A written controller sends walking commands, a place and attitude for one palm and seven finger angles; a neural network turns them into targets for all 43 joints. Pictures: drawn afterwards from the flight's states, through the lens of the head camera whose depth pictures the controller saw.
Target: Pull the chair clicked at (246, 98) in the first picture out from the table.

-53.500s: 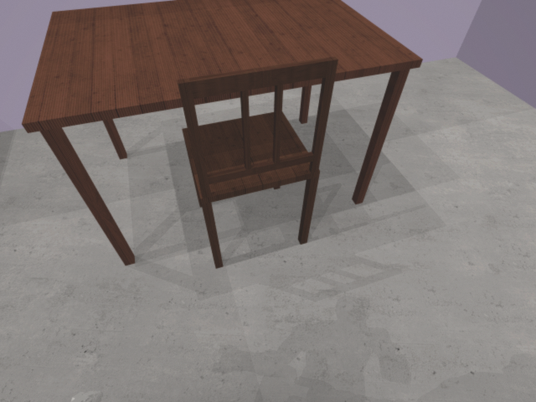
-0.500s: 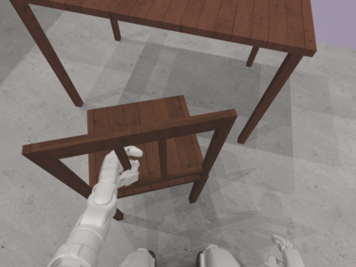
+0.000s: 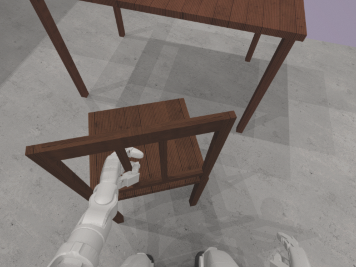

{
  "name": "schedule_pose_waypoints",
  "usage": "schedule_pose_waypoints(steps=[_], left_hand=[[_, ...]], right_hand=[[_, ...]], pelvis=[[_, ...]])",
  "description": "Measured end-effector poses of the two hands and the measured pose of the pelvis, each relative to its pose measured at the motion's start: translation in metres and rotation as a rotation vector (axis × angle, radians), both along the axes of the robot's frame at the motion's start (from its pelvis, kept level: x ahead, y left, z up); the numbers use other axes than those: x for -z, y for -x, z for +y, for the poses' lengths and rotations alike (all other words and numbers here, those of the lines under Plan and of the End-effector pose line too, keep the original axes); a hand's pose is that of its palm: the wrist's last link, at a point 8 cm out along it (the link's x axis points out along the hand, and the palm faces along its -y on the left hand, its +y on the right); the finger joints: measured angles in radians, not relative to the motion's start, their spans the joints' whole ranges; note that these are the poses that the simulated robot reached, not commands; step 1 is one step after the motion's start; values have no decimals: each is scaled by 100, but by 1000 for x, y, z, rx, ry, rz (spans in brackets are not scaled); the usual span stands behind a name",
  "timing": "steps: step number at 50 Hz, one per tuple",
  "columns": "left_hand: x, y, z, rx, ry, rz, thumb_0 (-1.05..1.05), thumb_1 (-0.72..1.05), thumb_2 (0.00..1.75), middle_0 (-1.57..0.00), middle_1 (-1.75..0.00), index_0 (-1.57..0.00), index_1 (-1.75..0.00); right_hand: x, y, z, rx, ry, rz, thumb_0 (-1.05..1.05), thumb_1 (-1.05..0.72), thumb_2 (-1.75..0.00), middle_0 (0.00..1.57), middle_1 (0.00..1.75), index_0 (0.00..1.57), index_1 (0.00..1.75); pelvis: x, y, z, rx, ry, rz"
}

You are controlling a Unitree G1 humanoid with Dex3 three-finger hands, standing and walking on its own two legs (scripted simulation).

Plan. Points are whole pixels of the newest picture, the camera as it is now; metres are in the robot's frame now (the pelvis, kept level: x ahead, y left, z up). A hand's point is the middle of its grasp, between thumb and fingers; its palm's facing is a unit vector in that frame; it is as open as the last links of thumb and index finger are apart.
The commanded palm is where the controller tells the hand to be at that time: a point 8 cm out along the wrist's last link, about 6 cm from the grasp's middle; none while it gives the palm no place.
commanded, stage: step backward, pulling the chair out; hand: left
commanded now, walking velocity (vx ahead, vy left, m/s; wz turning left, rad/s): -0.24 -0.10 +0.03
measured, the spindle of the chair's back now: (128, 169) +0.35 +0.14 -0.09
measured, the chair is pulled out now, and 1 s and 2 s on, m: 0.52 0.64 0.64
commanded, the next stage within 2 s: stop walking, hand still on the chair in 0.14 s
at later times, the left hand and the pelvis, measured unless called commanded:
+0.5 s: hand (128, 218) +0.22 +0.12 -0.07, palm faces +0.04 -0.99 -0.13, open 5.0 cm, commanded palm +0.20 +0.17 -0.05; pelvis -0.08 -0.01 +0.00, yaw +0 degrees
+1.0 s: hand (127, 223) +0.21 +0.12 -0.07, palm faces +0.07 -0.99 -0.15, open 5.1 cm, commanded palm +0.19 +0.17 -0.05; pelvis -0.05 -0.02 +0.01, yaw -1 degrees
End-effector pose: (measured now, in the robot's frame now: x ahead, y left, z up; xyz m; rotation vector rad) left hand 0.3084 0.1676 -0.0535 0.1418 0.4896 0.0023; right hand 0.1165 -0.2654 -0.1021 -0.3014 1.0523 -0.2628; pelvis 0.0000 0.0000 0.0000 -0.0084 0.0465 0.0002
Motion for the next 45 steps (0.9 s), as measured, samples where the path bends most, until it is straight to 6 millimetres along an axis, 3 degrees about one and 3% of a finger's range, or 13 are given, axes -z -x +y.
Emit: schedule_pose_waypoints(steps=[8, 16, 24, 33, 45], left_hand=[[-1, 43, 1, -49, -12, 8, 2, 73, 83, -32, -123, -49, -144], [-2, 78, -2, -98, -12, 33, 3, 74, 83, -33, -120, -49, -144], [-3, 105, 2, -79, 3, 47, 4, 74, 82, -30, -121, -49, -144], [-4, 121, 4, -100, -2, 60, 5, 74, 83, -31, -120, -49, -144], [-4, 121, 4, -110, -8, 65, 5, 73, 84, -32, -119, -49, -144]], right_hand=[[19, 38, 21, -26, -147, -7, 1, -90, -89, 20, 30, 21, 30], [23, 85, 1, 21, -103, 17, 1, -90, -89, 20, 30, 21, 30], [8, 110, -3, 22, -49, -3, 1, -91, -89, 20, 30, 20, 30], [6, 102, 11, 13, -108, -43, 1, -90, -89, 20, 30, 20, 30], [0, 57, 7, -8, -108, -112, 1, -90, -89, 20, 30, 21, 30]], pelvis=[[2, 37, -18, 21, 42, -18], [4, 66, -18, -6, 3, -28], [0, 82, -11, -5, -4, -64], [-4, 71, -16, 8, -5, -70], [-6, 52, -18, 15, -7, -72]])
